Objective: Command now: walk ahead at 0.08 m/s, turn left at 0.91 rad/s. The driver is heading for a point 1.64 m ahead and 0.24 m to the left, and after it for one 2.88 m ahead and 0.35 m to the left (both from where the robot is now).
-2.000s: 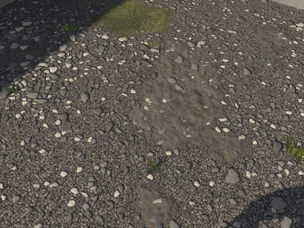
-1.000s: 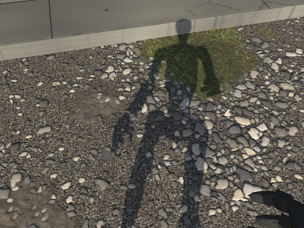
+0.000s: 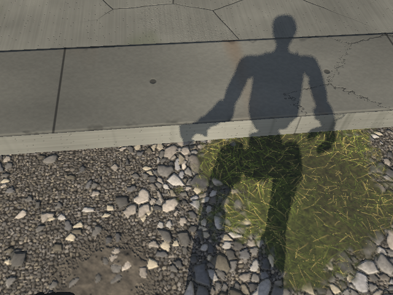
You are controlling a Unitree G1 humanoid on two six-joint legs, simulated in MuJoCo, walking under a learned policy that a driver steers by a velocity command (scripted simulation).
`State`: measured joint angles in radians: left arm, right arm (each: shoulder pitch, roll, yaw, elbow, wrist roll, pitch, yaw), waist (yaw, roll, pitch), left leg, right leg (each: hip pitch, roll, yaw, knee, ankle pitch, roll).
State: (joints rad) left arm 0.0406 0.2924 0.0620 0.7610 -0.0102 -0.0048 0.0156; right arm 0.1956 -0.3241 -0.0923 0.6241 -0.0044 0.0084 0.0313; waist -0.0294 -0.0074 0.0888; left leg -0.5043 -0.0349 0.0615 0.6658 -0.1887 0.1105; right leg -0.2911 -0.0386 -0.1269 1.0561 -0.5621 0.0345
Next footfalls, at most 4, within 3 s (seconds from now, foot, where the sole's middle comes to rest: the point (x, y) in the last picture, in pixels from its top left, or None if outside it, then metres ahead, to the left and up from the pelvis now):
0.38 right None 0.21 -0.14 -0.75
0.76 left None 0.03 0.06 -0.75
1.16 right None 0.29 -0.10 -0.75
1.64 left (110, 250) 0.57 0.28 -0.75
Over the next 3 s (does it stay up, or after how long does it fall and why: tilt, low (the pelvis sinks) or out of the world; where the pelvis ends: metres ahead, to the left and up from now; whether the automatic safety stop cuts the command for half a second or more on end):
stays up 1.29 0.37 0.13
